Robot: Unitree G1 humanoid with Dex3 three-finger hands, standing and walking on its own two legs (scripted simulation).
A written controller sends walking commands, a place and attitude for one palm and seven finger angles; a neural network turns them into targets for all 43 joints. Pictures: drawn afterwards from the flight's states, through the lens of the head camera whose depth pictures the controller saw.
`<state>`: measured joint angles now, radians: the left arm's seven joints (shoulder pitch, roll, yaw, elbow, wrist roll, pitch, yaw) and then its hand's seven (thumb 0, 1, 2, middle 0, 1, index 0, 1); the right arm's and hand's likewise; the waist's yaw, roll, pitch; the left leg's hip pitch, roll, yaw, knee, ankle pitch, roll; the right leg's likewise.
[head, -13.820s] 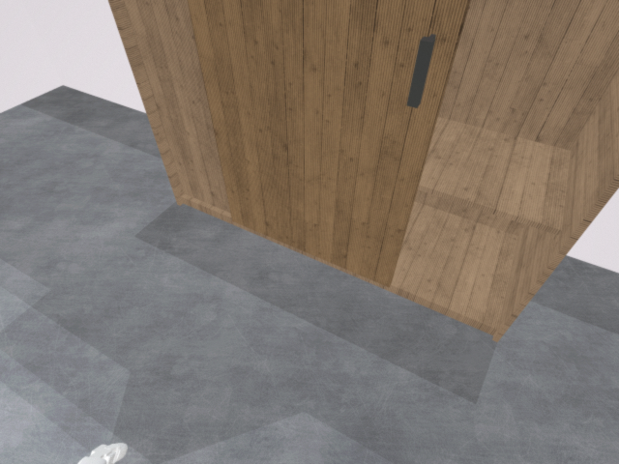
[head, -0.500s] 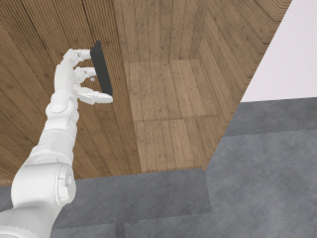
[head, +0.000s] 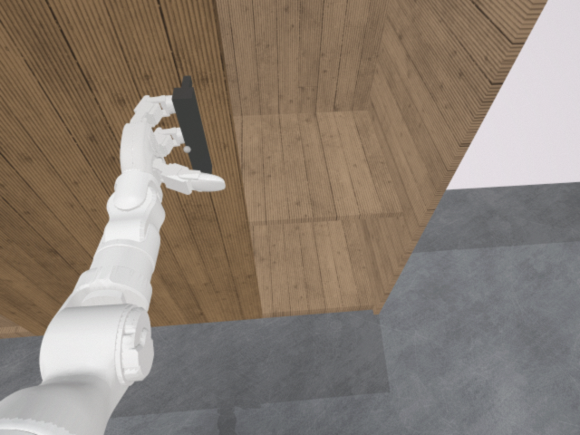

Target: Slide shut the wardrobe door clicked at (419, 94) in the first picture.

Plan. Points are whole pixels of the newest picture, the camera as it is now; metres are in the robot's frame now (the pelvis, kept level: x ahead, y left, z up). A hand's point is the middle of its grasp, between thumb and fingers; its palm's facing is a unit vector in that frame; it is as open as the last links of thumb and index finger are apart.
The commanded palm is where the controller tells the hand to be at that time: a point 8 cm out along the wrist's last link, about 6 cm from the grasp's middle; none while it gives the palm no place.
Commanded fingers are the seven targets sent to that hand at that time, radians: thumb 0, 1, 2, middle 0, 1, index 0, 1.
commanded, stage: slide the fingers in behind the handle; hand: left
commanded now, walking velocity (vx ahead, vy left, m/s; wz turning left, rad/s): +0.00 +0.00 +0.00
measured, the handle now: (195, 128) +0.53 +0.13 +0.13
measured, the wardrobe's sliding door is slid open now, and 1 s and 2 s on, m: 0.40 0.40 0.40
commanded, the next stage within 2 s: grip the handle and tug to test in 1.02 s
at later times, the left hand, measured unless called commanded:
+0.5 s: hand (202, 150) +0.47 +0.11 +0.14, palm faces +0.05 -1.00 +0.00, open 14.0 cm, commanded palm +0.44 +0.16 +0.14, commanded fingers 0.00 -0.50 0.30 -0.30 -1.20 -0.30 -1.20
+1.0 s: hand (206, 149) +0.47 +0.10 +0.14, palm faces +0.05 -1.00 +0.01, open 14.0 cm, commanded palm +0.44 +0.15 +0.14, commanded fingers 0.00 -0.50 0.30 -0.30 -1.20 -0.30 -1.20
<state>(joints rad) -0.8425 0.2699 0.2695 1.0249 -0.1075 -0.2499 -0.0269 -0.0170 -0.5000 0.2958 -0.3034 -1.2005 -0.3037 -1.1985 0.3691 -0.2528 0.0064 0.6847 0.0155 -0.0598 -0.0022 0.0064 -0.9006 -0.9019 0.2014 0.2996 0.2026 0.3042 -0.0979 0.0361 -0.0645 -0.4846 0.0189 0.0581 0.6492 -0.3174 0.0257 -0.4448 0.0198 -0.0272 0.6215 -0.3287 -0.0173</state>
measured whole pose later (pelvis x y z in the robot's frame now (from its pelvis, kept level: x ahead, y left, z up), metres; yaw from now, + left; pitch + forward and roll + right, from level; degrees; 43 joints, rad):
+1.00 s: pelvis +0.00 -0.01 +0.00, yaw +0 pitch +8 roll -1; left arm -0.83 0.22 0.24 0.99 -0.11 -0.25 0.02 -0.02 -0.50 0.30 -0.31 -1.20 -0.30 -1.20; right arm 0.38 -0.25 0.00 0.70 0.02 -0.05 0.00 0.01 -0.90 -0.90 0.20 0.30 0.20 0.30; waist -0.10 0.04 -0.06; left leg -0.46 0.02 0.05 0.63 -0.31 0.02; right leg -0.43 0.03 -0.03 0.61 -0.32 -0.03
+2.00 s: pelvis +0.01 -0.01 +0.00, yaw +0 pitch +9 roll +0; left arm -0.82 0.22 0.24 0.98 -0.10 -0.24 0.03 0.00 0.68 0.80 -0.40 -1.40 -0.40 -1.39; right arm 0.38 -0.25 -0.01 0.69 0.01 -0.04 0.01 0.01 -0.90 -0.90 0.20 0.30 0.20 0.30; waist -0.10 0.05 -0.07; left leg -0.47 0.03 0.06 0.63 -0.32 0.02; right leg -0.43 0.03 -0.02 0.61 -0.33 -0.03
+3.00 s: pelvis +0.09 -0.02 +0.01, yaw +4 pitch +8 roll +0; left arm -0.48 0.07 0.03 0.43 -0.13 -0.02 0.11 0.01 0.68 0.85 -0.39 -1.40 -0.38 -1.40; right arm 0.25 -0.24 -0.01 0.65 0.01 -0.04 0.01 0.01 -0.90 -0.90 0.20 0.30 0.20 0.30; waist 0.00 0.06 -0.09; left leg -0.28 0.00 -0.02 0.52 -0.34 0.01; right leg -0.23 0.01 -0.07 0.51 -0.36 -0.03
